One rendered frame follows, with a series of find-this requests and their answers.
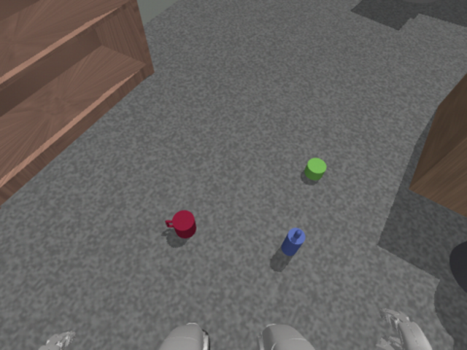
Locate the bookshelf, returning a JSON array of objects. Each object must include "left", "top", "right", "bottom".
[{"left": 0, "top": 0, "right": 155, "bottom": 208}]

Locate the left robot hand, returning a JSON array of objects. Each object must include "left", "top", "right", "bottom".
[{"left": 38, "top": 331, "right": 76, "bottom": 350}]

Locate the right robot hand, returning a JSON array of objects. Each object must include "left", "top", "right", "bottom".
[{"left": 376, "top": 308, "right": 433, "bottom": 350}]

